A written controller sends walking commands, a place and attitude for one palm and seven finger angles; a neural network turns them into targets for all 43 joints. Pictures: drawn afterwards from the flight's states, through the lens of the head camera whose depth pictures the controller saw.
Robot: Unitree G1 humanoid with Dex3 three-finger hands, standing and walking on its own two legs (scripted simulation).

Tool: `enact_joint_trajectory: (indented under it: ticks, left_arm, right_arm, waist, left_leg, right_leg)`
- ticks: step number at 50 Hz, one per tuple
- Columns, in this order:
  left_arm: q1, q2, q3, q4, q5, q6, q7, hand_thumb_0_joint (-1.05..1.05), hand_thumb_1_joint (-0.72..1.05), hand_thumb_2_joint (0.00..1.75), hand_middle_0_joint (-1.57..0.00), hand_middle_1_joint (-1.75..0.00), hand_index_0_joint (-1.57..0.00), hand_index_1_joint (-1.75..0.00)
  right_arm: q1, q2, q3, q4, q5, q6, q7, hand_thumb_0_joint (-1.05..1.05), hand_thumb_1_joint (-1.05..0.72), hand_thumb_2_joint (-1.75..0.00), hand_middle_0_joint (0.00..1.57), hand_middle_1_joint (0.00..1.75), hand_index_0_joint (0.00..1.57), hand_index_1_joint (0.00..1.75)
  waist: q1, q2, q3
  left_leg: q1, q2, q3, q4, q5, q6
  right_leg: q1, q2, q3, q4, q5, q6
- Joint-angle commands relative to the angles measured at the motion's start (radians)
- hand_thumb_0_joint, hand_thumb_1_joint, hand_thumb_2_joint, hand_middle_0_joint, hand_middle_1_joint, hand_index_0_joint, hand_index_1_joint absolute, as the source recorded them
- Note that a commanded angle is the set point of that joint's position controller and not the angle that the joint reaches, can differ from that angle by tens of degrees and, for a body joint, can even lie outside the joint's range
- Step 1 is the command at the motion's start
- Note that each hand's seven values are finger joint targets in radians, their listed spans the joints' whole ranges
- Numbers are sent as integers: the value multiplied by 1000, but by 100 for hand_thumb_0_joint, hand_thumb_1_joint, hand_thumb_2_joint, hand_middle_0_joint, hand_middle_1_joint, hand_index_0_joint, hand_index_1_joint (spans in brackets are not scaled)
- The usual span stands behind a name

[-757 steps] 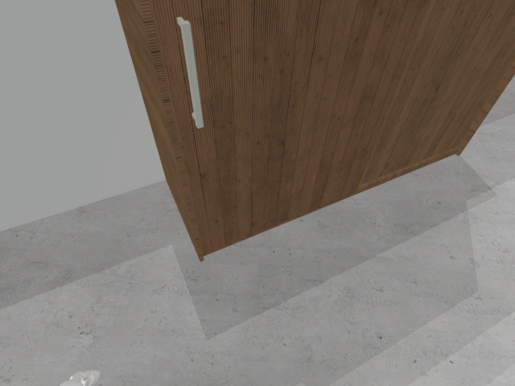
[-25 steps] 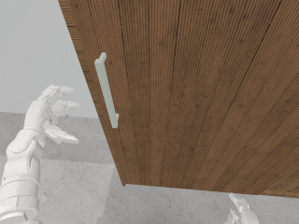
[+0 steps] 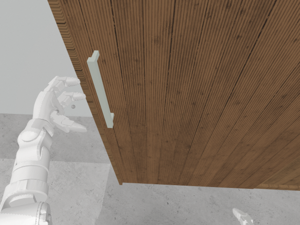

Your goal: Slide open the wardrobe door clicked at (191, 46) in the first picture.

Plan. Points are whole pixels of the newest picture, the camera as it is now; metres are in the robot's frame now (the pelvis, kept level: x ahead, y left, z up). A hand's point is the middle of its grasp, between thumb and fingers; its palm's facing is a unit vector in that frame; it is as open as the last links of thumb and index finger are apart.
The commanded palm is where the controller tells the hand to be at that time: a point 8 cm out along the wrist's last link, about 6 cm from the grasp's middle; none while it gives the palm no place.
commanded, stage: move the hooked fingers beside the handle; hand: left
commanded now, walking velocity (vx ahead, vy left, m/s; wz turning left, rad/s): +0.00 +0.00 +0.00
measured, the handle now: (104, 94) +0.44 +0.15 +0.11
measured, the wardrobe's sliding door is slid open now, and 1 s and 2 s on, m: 0.00 0.00 0.00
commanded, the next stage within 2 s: feel for the door with the fingertips in 0.92 s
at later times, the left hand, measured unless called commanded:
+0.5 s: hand (75, 106) +0.39 +0.21 +0.12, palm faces +0.00 -1.00 +0.00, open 14.0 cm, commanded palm +0.36 +0.26 +0.12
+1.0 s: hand (74, 108) +0.38 +0.21 +0.12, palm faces +0.00 -1.00 +0.00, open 14.0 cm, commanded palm +0.35 +0.26 +0.12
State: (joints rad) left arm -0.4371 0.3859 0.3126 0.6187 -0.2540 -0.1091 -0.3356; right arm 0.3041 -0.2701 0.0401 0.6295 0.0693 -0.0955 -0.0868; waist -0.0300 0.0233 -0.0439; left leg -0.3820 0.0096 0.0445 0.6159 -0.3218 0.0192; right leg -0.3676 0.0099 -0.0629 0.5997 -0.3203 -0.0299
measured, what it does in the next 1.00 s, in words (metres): stands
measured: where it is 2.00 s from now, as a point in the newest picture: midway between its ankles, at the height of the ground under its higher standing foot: outside the picture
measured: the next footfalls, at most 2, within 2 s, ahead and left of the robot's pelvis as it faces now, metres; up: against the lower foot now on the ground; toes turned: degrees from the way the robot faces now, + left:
none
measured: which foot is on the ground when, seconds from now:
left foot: down 0.00-1.00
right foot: down 0.00-1.00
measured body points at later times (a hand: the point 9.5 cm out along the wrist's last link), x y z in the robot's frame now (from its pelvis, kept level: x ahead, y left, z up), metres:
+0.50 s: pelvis +0.00 +0.00 +0.00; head +0.02 +0.00 +0.45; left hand +0.38 +0.27 +0.12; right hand +0.11 -0.25 -0.10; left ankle -0.01 +0.11 -0.73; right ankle -0.01 -0.10 -0.73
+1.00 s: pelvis +0.00 +0.00 +0.00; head +0.02 -0.01 +0.45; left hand +0.37 +0.26 +0.12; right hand +0.12 -0.25 -0.10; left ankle -0.01 +0.11 -0.73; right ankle -0.01 -0.10 -0.73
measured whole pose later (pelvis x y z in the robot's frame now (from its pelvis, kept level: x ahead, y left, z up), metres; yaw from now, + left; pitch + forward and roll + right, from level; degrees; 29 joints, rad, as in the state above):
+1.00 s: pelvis +0.00 +0.00 +0.00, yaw +0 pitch +5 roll +0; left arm -0.42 0.36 0.29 0.61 -0.25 -0.12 -0.30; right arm 0.30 -0.26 0.04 0.62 0.07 -0.06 -0.07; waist -0.02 0.03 -0.05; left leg -0.38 0.01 0.05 0.62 -0.32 0.02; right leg -0.37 0.01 -0.06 0.60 -0.32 -0.03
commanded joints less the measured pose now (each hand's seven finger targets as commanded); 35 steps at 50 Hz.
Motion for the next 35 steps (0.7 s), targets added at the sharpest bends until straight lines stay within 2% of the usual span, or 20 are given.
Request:
enact_joint_trajectory:
  ticks: [1, 2, 4, 6, 8, 11, 13, 15, 17, 19, 20, 22, 24, 26, 27, 28, 29, 32, 34, 35]
  left_arm:
    - [-382, 255, 68, -162, -10, -72, 10, 0, -50, 30, -30, -120, -30, -120]
    - [-404, 237, 48, -180, -7, -77, 11, 0, -50, 30, -30, -120, -30, -120]
    - [-420, 240, 48, -178, -3, -85, 16, 0, -50, 30, -30, -120, -30, -120]
    - [-437, 205, 21, -200, -8, -96, 18, 0, -50, 30, -30, -120, -30, -120]
    - [-409, 222, 34, -192, -3, -102, 25, 0, -50, 30, -30, -120, -30, -120]
    - [-389, 192, 17, -215, -6, -103, 25, 0, -50, 30, -30, -120, -30, -120]
    - [-383, 228, 44, -188, -4, -95, 31, 0, -50, 30, -30, -120, -30, -120]
    - [-398, 214, 37, -190, -4, -90, 35, 0, -50, 30, -30, -120, -30, -120]
    - [-380, 234, 58, -194, -3, -91, 40, 0, -50, 30, -30, -120, -30, -120]
    - [-388, 261, 76, -166, 2, -92, 40, 0, -50, 30, -30, -120, -30, -120]
    - [-417, 246, 59, -198, 1, -101, 37, 0, -50, 30, -30, -120, -30, -120]
    - [-435, 220, 35, -207, -3, -107, 29, 0, -50, 30, -30, -120, -30, -120]
    - [-427, 237, 50, -198, -4, -110, 26, 0, -50, 30, -30, -120, -30, -120]
    - [-434, 198, 14, -207, -8, -108, 20, 0, -50, 30, -30, -120, -30, -120]
    - [-425, 177, -4, -202, -6, -104, 21, 0, -50, 30, -30, -120, -30, -120]
    - [-416, 175, -6, -190, -5, -100, 23, 0, -50, 30, -30, -120, -30, -120]
    - [-410, 157, -18, -195, -9, -94, 25, 0, -50, 30, -30, -120, -30, -120]
    - [-368, 201, 32, -186, -10, -82, 42, 0, -50, 30, -30, -120, -30, -120]
    - [-403, 191, 13, -189, 1, -80, 50, 0, -50, 30, -30, -120, -30, -120]
    - [-407, 219, 39, -194, 3, -84, 58, 0, -50, 30, -30, -120, -30, -120]
  right_arm:
    - [-21, -140, -54, -122, 4, -34, -12, 0, -90, -90, 20, 30, 20, 30]
    - [-21, -138, -54, -125, 2, -33, -9, 0, -90, -90, 20, 30, 20, 30]
    - [-13, -139, -56, -125, 2, -28, -6, 0, -90, -90, 20, 30, 20, 30]
    - [-12, -136, -58, -127, 1, -28, -4, 0, -90, -90, 20, 30, 20, 30]
    - [-6, -141, -59, -125, -1, -24, -2, 0, -90, -90, 20, 30, 20, 30]
    - [-15, -134, -59, -129, 1, -24, 0, 0, -90, -90, 20, 30, 20, 30]
    - [-11, -141, -60, -120, 2, -19, -1, 0, -90, -90, 20, 30, 20, 30]
    - [-20, -135, -56, -128, 2, -17, 0, 0, -90, -90, 20, 30, 20, 30]
    - [-22, -135, -55, -131, 1, -17, -1, 0, -90, -90, 20, 30, 20, 30]
    - [-19, -139, -54, -130, 2, -11, -3, 0, -90, -90, 20, 30, 20, 30]
    - [-25, -134, -54, -134, 3, -11, -3, 0, -90, -90, 20, 30, 20, 30]
    - [-27, -131, -53, -136, 3, -17, -4, 0, -90, -90, 20, 30, 20, 30]
    - [-22, -134, -55, -134, 3, -16, -6, 0, -90, -90, 20, 30, 20, 30]
    - [-28, -130, -52, -135, 5, -19, -4, 0, -90, -90, 20, 30, 20, 30]
    - [-27, -129, -52, -134, 6, -20, -3, 0, -90, -90, 20, 30, 20, 30]
    - [-22, -134, -56, -132, 5, -19, -3, 0, -90, -90, 20, 30, 20, 30]
    - [-27, -132, -56, -134, 6, -21, -1, 0, -90, -90, 20, 30, 20, 30]
    - [-29, -137, -56, -134, 5, -17, 0, 0, -90, -90, 20, 30, 20, 30]
    - [-32, -134, -52, -135, 5, -11, 2, 0, -90, -90, 20, 30, 20, 30]
    - [-33, -135, -53, -135, 3, -12, 2, 0, -90, -90, 20, 30, 20, 30]
  waist:
    - [-3, 11, -276]
    - [-6, 43, -285]
    - [-10, 11, -288]
    - [-12, 46, -313]
    - [-7, 3, -308]
    - [-4, 38, -317]
    - [-5, 3, -280]
    - [-4, 16, -280]
    - [3, 20, -280]
    - [-3, -23, -263]
    - [-6, 20, -279]
    - [-10, 45, -294]
    - [-9, 16, -308]
    - [-12, 59, -300]
    - [-13, 51, -294]
    - [-16, 6, -288]
    - [-14, 14, -287]
    - [1, -15, -278]
    - [-9, 3, -259]
    - [-1, 0, -269]
  left_leg:
    - [126, -1, -45, -56, 271, 19]
    - [134, -4, -44, -53, 275, 18]
    - [138, 0, -49, -48, 299, 21]
    - [160, 0, -49, -47, 299, 17]
    - [149, 2, -50, -45, 302, 21]
    - [165, 1, -51, -48, 312, 18]
    - [143, 4, -51, -51, 293, 20]
    - [130, -1, -47, -58, 265, 19]
    - [129, -2, -48, -58, 266, 19]
    - [101, 1, -45, -60, 252, 23]
    - [120, -1, -41, -57, 257, 22]
    - [141, -1, -47, -54, 252, 19]
    - [140, 0, -46, -50, 263, 22]
    - [153, -1, -50, -51, 267, 17]
    - [160, 0, -57, -51, 276, 16]
    - [160, 4, -60, -46, 290, 19]
    - [159, 2, -56, -49, 277, 19]
    - [129, 0, -56, -55, 256, 16]
    - [120, -1, -51, -57, 241, 19]
    - [119, -2, -55, -56, 244, 18]
  right_leg:
    - [84, -10, 44, -61, 337, 9]
    - [79, -11, 44, -58, 337, 7]
    - [84, -8, 43, -54, 358, 7]
    - [72, -6, 40, -52, 348, 6]
    - [81, -5, 40, -52, 351, 7]
    - [81, -5, 39, -51, 358, 4]
    - [71, -4, 38, -57, 339, 6]
    - [79, -6, 42, -59, 328, 7]
    - [81, -6, 42, -59, 326, 6]
    - [92, -6, 46, -60, 325, 9]
    - [87, -7, 48, -59, 327, 9]
    - [72, -5, 46, -58, 313, 5]
    - [88, -4, 48, -57, 328, 7]
    - [69, -5, 43, -55, 323, 3]
    - [58, -3, 37, -54, 322, 1]
    - [56, -2, 33, -53, 329, 3]
    - [52, -3, 36, -56, 325, 6]
    - [64, -4, 35, -56, 312, 6]
    - [56, -7, 39, -60, 299, 8]
    - [66, -6, 42, -57, 302, 6]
